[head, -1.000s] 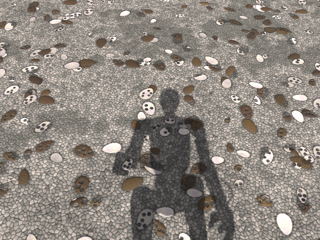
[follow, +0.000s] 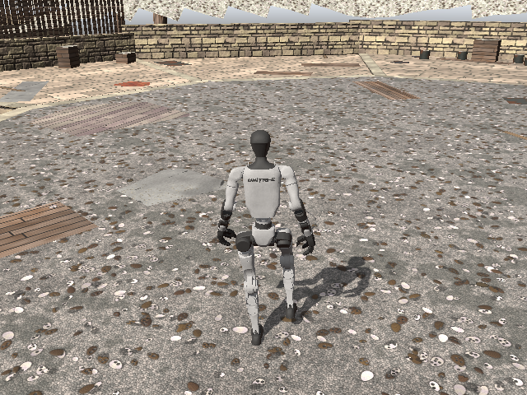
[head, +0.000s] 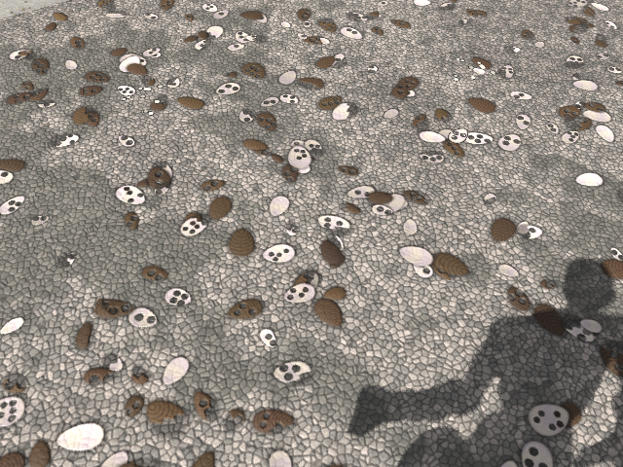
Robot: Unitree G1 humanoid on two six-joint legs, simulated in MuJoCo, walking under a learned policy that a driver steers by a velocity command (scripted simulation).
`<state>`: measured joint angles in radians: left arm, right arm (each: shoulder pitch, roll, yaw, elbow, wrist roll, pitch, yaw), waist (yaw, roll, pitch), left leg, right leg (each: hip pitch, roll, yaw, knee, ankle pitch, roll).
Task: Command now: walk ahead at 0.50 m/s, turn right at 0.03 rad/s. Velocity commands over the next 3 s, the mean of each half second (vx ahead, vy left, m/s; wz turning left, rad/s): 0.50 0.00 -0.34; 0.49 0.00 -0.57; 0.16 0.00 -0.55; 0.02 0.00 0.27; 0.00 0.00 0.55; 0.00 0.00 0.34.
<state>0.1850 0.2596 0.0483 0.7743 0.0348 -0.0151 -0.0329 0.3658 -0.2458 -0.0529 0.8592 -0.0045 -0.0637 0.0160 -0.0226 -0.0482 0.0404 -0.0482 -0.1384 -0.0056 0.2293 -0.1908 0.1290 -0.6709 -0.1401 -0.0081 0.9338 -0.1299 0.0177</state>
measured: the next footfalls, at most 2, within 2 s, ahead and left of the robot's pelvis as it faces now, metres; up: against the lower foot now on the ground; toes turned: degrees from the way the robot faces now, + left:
right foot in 0.26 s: +0.31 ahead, -0.11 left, +0.00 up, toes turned -10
left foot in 0.78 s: +0.65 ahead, -0.03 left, +0.00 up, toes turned -27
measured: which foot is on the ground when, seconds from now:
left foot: down 0.00-0.28, up 0.30-0.76, down 0.78-1.00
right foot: up 0.00-0.24, down 0.26-0.78, up 0.80-1.00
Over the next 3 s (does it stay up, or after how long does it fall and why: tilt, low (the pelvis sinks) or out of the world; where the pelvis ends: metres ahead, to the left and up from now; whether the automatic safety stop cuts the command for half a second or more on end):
stays up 0.65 -0.17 -0.01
